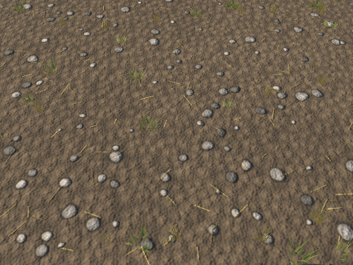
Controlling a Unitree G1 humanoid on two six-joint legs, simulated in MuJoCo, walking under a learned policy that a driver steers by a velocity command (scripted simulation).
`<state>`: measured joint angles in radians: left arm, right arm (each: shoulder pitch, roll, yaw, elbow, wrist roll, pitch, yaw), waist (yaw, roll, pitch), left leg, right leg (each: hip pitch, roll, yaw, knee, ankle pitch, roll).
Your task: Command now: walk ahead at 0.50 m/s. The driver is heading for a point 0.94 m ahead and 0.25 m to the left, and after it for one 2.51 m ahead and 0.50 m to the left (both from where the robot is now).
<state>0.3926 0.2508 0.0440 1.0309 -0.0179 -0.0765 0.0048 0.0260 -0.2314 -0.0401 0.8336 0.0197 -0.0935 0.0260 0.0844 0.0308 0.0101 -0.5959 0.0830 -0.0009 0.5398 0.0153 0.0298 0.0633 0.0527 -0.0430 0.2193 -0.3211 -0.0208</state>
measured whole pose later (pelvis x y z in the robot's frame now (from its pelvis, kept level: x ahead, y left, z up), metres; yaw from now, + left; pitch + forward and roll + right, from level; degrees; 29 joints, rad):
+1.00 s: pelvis +0.55 +0.00 +0.01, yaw +14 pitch +1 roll -3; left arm 0.30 0.25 0.08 0.98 0.01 -0.09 0.02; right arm 0.13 -0.26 -0.08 0.82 0.02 -0.03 0.02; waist 0.06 0.03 0.02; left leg -0.69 0.13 -0.02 0.78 0.00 0.03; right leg 0.03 0.02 -0.24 0.22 -0.26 -0.01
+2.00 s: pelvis +0.93 +0.20 +0.00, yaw +18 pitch +3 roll +0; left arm 0.17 0.30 0.08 0.75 -0.01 0.03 0.02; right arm 0.15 -0.27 -0.06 0.73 0.00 -0.01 -0.04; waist 0.04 -0.02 0.04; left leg -0.42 -0.02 -0.11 0.65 -0.31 -0.04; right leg -0.42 0.11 0.16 0.46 -0.08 -0.03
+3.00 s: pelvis +0.94 +0.20 +0.00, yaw -1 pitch -1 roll +0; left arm 0.17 0.23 0.03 0.79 0.01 0.02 0.00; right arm 0.21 -0.24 -0.04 0.79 -0.02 -0.01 -0.02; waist 0.00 -0.02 0.02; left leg -0.23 0.03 0.00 0.53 -0.29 -0.02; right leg -0.24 0.03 0.02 0.52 -0.27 -0.02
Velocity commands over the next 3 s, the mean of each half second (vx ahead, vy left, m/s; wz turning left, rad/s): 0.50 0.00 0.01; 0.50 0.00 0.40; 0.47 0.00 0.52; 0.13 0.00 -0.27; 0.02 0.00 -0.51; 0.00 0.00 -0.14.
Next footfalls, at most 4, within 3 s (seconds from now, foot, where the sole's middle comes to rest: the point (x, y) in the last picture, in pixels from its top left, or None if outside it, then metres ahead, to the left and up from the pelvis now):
0.06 left None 0.22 0.13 -0.77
0.60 right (225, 254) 0.53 -0.11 -0.77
1.16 left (151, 193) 0.76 0.20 -0.77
1.62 right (168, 133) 1.08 0.16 -0.77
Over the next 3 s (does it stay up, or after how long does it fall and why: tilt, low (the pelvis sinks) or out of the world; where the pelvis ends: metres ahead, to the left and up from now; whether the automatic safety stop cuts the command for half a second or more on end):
stays up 0.94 0.20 0.00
